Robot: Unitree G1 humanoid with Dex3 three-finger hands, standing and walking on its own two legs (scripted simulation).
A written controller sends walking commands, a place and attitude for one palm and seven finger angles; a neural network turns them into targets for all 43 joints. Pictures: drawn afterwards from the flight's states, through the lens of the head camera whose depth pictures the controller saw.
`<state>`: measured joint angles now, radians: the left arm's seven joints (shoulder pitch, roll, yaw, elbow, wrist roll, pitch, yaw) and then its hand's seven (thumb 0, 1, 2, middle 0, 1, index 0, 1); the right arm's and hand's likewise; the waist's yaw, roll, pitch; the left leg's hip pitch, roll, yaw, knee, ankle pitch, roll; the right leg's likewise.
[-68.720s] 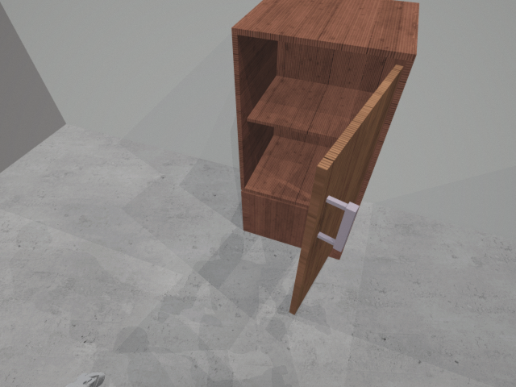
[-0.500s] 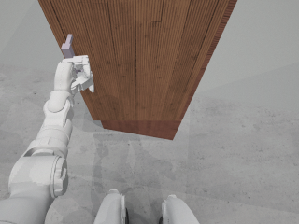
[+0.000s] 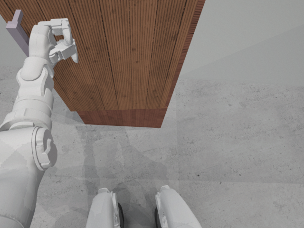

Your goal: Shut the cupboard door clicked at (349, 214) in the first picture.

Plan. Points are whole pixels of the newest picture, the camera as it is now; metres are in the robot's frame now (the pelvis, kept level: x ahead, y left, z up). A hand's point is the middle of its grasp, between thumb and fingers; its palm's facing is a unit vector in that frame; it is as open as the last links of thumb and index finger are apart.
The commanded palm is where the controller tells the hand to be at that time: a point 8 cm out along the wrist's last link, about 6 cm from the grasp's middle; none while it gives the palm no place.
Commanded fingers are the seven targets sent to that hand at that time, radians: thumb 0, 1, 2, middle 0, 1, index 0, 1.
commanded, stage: push the door shut along its arc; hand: left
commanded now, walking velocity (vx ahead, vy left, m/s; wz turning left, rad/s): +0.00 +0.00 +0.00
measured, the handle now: (31, 43) +0.57 +0.22 +0.09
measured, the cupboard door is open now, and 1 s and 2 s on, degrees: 6 0 0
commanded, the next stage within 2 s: pull the fist back off the door in 0.60 s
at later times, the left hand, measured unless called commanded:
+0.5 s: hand (73, 38) +0.58 +0.12 +0.10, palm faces -0.26 -0.97 -0.05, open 2.9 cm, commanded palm +0.61 +0.12 +0.09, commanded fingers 0.00 0.90 0.90 -1.30 -1.50 -1.30 -1.50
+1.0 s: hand (82, 35) +0.58 +0.10 +0.10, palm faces +0.24 -0.97 -0.06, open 3.0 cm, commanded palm +0.57 +0.10 +0.09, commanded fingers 0.00 0.90 0.90 -1.30 -1.50 -1.30 -1.50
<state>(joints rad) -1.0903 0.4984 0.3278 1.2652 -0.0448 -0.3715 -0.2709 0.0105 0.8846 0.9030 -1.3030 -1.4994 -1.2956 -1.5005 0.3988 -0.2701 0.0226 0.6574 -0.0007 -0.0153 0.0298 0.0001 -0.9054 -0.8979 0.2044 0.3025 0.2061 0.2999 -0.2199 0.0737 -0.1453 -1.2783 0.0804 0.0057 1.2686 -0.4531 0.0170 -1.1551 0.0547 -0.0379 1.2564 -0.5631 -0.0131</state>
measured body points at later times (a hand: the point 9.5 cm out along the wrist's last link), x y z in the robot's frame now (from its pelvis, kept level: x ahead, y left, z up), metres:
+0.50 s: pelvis -0.01 +0.00 -0.02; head +0.17 +0.03 +0.39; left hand +0.58 +0.18 +0.10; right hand -0.02 -0.27 -0.12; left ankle +0.07 +0.11 -0.62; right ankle +0.01 -0.12 -0.62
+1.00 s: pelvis -0.03 +0.01 -0.03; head +0.14 +0.05 +0.39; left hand +0.56 +0.15 +0.10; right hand -0.07 -0.23 -0.12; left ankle +0.07 +0.11 -0.62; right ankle +0.01 -0.12 -0.62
